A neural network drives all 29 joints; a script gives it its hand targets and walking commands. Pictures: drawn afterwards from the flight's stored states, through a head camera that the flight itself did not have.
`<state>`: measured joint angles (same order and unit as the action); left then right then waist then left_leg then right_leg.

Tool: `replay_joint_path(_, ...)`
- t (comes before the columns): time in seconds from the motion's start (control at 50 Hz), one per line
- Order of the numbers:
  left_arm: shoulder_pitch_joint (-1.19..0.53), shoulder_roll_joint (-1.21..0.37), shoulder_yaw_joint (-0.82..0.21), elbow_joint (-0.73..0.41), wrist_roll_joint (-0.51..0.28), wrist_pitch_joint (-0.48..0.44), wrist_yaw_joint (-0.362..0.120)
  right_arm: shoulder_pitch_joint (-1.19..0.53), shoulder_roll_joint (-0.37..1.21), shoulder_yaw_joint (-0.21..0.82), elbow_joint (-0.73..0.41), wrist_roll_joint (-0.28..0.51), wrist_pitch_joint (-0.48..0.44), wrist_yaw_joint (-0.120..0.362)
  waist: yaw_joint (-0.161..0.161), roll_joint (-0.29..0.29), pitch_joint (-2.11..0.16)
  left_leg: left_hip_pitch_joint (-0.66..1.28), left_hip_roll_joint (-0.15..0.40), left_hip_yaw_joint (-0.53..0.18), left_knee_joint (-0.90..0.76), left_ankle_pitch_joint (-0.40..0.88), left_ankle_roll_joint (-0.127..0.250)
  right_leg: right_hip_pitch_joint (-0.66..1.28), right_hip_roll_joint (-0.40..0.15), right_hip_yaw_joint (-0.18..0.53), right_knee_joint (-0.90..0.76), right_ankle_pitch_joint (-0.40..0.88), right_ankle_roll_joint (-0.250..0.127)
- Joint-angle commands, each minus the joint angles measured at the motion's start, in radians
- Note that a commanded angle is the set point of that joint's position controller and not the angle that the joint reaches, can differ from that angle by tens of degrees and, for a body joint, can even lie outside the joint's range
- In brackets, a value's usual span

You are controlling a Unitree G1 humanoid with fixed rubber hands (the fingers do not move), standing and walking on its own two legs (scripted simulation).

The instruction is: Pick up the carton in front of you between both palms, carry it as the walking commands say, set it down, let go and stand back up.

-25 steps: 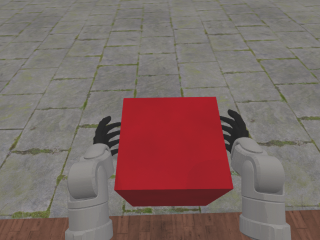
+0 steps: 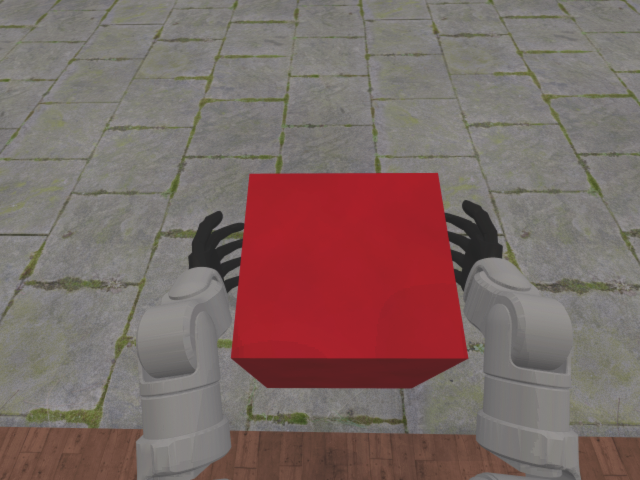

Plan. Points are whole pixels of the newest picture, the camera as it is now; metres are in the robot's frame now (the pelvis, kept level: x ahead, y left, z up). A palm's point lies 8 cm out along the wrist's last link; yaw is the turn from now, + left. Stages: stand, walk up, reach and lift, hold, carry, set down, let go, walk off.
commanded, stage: carry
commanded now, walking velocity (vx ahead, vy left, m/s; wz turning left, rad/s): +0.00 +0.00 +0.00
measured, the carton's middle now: (341, 295) +0.35 +0.00 +0.02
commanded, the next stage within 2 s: none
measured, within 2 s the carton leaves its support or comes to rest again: neither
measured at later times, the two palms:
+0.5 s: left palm (201, 253) +0.37 +0.16 +0.09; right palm (461, 245) +0.37 -0.14 +0.10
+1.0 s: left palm (230, 140) +0.57 +0.16 +0.09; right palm (433, 126) +0.59 -0.14 +0.10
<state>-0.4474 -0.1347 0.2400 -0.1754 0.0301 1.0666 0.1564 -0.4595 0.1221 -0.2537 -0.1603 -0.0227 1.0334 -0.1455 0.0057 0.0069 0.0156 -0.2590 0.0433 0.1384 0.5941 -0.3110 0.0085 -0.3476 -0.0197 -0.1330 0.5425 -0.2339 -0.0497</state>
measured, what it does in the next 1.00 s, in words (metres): walks ahead: right foot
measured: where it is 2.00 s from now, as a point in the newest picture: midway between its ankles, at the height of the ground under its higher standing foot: (301, 284)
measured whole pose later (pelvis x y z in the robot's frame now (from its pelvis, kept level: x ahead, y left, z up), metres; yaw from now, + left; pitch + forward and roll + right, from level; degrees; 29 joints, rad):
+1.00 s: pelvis +0.25 -0.01 -0.01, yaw +1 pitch +6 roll +0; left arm -0.44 -0.12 0.20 -0.11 0.02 1.04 0.17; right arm -0.42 0.12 -0.26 -0.13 -0.06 1.02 -0.14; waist 0.07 0.00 -0.07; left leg -0.64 0.05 0.03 0.83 -0.15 0.04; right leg -0.24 0.04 -0.10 0.54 -0.40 -0.07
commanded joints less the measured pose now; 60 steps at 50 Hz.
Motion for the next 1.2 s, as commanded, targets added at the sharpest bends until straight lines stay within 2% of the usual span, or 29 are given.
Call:
replay_joint_path(0.0,-0.56,-0.724,-0.671,-0.092,-0.207,-0.021,-0.03,-0.502,0.749,0.678,-0.061,0.204,0.019,0.035,0.01,-0.143,-0.521,-0.052,-0.032,-0.015,-0.174,0.166,-0.017,0.539,-0.156,0.132,0.089,1.198,-0.092)
replay_joint_path(0.04,-0.55,-0.72,-0.674,-0.096,-0.207,-0.019,-0.031,-0.498,0.744,0.674,-0.059,0.203,0.023,0.037,0.01,-0.085,-0.524,0.127,-0.015,-0.017,-0.205,0.502,-0.017,0.401,-0.111,0.092,0.118,0.963,-0.061)
replay_joint_path(0.1,-0.531,-0.717,-0.672,-0.104,-0.188,-0.015,-0.025,-0.46,0.731,0.659,-0.045,0.193,0.025,0.037,-0.047,0.197,-0.493,0.583,0.158,-0.13,-0.024,1.375,0.075,-0.138,0.031,-0.037,0.068,-0.067,0.013)
replay_joint_path(0.12,-0.538,-0.715,-0.669,-0.1,-0.18,-0.013,-0.023,-0.458,0.726,0.654,-0.042,0.186,0.025,0.037,-0.065,0.215,-0.471,0.627,0.185,-0.157,-0.013,1.385,0.103,-0.198,0.027,-0.018,-0.002,-0.14,0.023)
replay_joint_path(0.18,-0.524,-0.696,-0.638,-0.069,-0.161,-0.006,-0.023,-0.478,0.715,0.66,-0.038,0.178,0.026,0.037,-0.022,0.132,-0.478,0.319,0.141,-0.099,0.01,0.968,0.054,0.166,-0.02,0.007,-0.148,0.316,0.009)
replay_joint_path(0.2,-0.527,-0.682,-0.626,-0.05,-0.153,-0.006,-0.022,-0.489,0.719,0.664,-0.033,0.179,0.03,0.037,-0.003,0.015,-0.51,0.134,0.093,-0.071,0.041,0.638,0.015,0.357,-0.121,0.094,-0.011,0.783,-0.043)
replay_joint_path(0.22,-0.512,-0.679,-0.62,-0.026,-0.147,-0.006,-0.021,-0.506,0.722,0.671,-0.032,0.188,0.031,0.036,0.011,-0.096,-0.534,-0.025,0.052,-0.055,0.067,0.281,-0.01,0.507,-0.2,0.152,0.037,1.016,-0.098)
replay_joint_path(0.24,-0.495,-0.687,-0.616,-0.015,-0.148,-0.006,-0.022,-0.523,0.726,0.675,-0.033,0.196,0.031,0.035,0.028,-0.184,-0.528,-0.154,-0.005,-0.034,0.062,-0.071,-0.016,0.597,-0.23,0.204,0.022,0.982,-0.144)
replay_joint_path(0.26,-0.493,-0.684,-0.611,-0.013,-0.148,-0.006,-0.022,-0.537,0.734,0.675,-0.03,0.199,0.032,0.034,0.034,-0.22,-0.512,-0.186,-0.032,-0.029,0.037,-0.268,-0.004,0.59,-0.246,0.248,-0.028,0.728,-0.174)
replay_joint_path(0.3,-0.534,-0.693,-0.62,-0.017,-0.148,-0.006,-0.022,-0.544,0.742,0.653,0.0,0.189,0.033,0.03,0.021,-0.176,-0.458,-0.103,-0.046,-0.015,-0.061,-0.204,0.029,0.446,-0.245,0.285,-0.086,0.252,-0.173)
replay_joint_path(0.34,-0.564,-0.7,-0.62,-0.012,-0.148,-0.008,-0.02,-0.529,0.737,0.619,0.043,0.168,0.034,0.027,-0.016,-0.081,-0.406,0.131,-0.015,-0.047,-0.156,-0.11,0.068,0.14,-0.191,0.201,-0.043,-0.106,-0.109)
replay_joint_path(0.38,-0.62,-0.708,-0.624,-0.013,-0.155,-0.001,-0.022,-0.503,0.711,0.576,0.105,0.123,0.033,0.015,-0.07,0.266,-0.265,0.297,0.272,-0.49,-0.308,-0.074,0.198,-0.291,0.011,-0.032,0.272,-0.302,0.002)
replay_joint_path(0.4,-0.649,-0.7,-0.616,-0.002,-0.16,-0.001,-0.021,-0.506,0.702,0.565,0.112,0.11,0.034,0.014,-0.082,0.233,-0.211,0.35,0.333,-0.561,-0.297,0.087,0.262,-0.427,0.002,0.012,0.383,-0.371,0.005)
replay_joint_path(0.42,-0.65,-0.703,-0.607,0.022,-0.159,-0.002,-0.018,-0.516,0.697,0.567,0.111,0.109,0.034,0.013,-0.091,0.157,-0.211,0.397,0.344,-0.557,-0.273,0.243,0.286,-0.499,-0.011,0.052,0.464,-0.382,0.002)
replay_joint_path(0.46,-0.623,-0.711,-0.585,0.054,-0.15,-0.007,-0.011,-0.572,0.719,0.599,0.078,0.144,0.025,0.014,-0.086,0.067,-0.245,0.431,0.296,-0.425,-0.254,0.339,0.237,-0.496,-0.033,0.08,0.378,-0.278,0.005)
replay_joint_path(0.54,-0.583,-0.711,-0.555,0.087,-0.132,-0.016,-0.001,-0.598,0.751,0.637,0.068,0.196,0.006,0.017,-0.063,0.151,-0.279,0.282,0.18,-0.225,-0.253,0.422,0.137,-0.218,0.033,-0.005,0.155,-0.079,0.014)
replay_joint_path(0.6,-0.525,-0.692,-0.535,0.115,-0.112,-0.019,0.001,-0.563,0.756,0.643,0.089,0.201,0.008,0.016,-0.001,0.116,-0.38,0.127,0.118,-0.065,-0.025,0.569,0.068,0.167,0.096,-0.074,-0.011,0.065,-0.021)
replay_joint_path(0.62,-0.49,-0.685,-0.527,0.131,-0.102,-0.019,0.0,-0.552,0.75,0.64,0.099,0.199,0.011,0.015,0.038,0.03,-0.457,0.0,0.073,-0.014,0.169,0.458,0.035,0.375,0.016,0.071,-0.046,0.047,-0.055)
replay_joint_path(0.64,-0.468,-0.652,-0.511,0.135,-0.088,-0.018,0.002,-0.549,0.747,0.634,0.091,0.196,0.018,0.012,0.062,-0.206,-0.517,-0.226,-0.048,0.009,0.456,0.131,-0.004,0.517,-0.248,0.533,-0.133,0.003,-0.144)
replay_joint_path(0.66,-0.492,-0.659,-0.516,0.123,-0.088,-0.019,0.003,-0.567,0.761,0.627,0.095,0.186,0.02,0.012,0.051,-0.322,-0.499,-0.425,-0.112,-0.105,0.616,-0.233,0.013,0.573,-0.31,0.737,-0.176,0.114,-0.235)
replay_joint_path(0.72,-0.613,-0.759,-0.603,0.02,-0.163,-0.032,-0.023,-0.574,0.819,0.606,0.095,0.173,0.01,0.017,0.038,-0.053,-0.435,-0.483,0.014,-0.184,0.629,-0.147,0.052,0.432,-0.278,0.526,-0.137,0.197,-0.214)
replay_joint_path(0.78,-0.691,-0.806,-0.677,-0.044,-0.237,-0.059,-0.045,-0.572,0.831,0.607,0.077,0.152,-0.011,0.019,0.025,-0.096,-0.422,-0.361,0.016,-0.143,0.378,-0.113,0.023,0.298,-0.219,0.36,-0.183,0.142,-0.179)
replay_joint_path(0.9,-0.59,-0.721,-0.687,-0.065,-0.258,-0.06,-0.032,-0.468,0.732,0.61,0.024,0.131,-0.014,0.0,0.049,-0.116,-0.457,-0.369,0.009,-0.092,0.286,0.152,0.026,0.369,-0.213,0.275,-0.118,0.383,-0.189)
replay_joint_path(0.94,-0.553,-0.702,-0.671,-0.039,-0.237,-0.045,-0.026,-0.45,0.701,0.602,0.026,0.123,-0.003,0.001,0.06,-0.109,-0.426,-0.398,0.001,-0.074,0.253,0.137,0.026,0.394,-0.202,0.262,-0.083,0.42,-0.179)
replay_joint_path(1.0,-0.519,-0.684,-0.646,0.031,-0.209,-0.025,-0.02,-0.443,0.674,0.574,0.048,0.113,0.015,0.009,0.142,-0.08,-0.356,-0.786,0.078,-0.213,0.177,0.259,0.021,0.704,-0.241,0.406,0.024,0.358,-0.177)
replay_joint_path(1.06,-0.561,-0.716,-0.655,0.073,-0.216,-0.021,-0.023,-0.438,0.651,0.526,0.087,0.082,0.023,0.015,0.153,0.01,-0.254,-0.615,0.064,-0.158,-0.056,0.478,-0.003,0.468,-0.18,0.339,0.041,0.198,-0.149)
replay_joint_path(1.1,-0.589,-0.74,-0.656,0.093,-0.224,-0.027,-0.028,-0.439,0.656,0.506,0.111,0.074,0.026,0.017,0.129,-0.05,-0.215,-0.269,0.033,-0.092,-0.132,0.654,0.012,0.182,-0.132,0.249,0.021,0.066,-0.104)
replay_joint_path(1.14,-0.595,-0.773,-0.657,0.13,-0.216,-0.03,-0.031,-0.469,0.664,0.506,0.119,0.071,0.024,0.021,0.079,-0.123,-0.202,-0.152,0.038,-0.066,-0.114,0.629,0.032,0.138,-0.128,0.233,0.111,0.073,-0.087)
replay_joint_path(1.18,-0.585,-0.794,-0.649,0.159,-0.205,-0.03,-0.033,-0.443,0.664,0.496,0.156,0.07,0.015,0.019,-0.038,-0.046,-0.315,0.113,-0.016,0.03,-0.192,0.558,0.034,0.167,-0.061,0.134,0.454,0.287,-0.045)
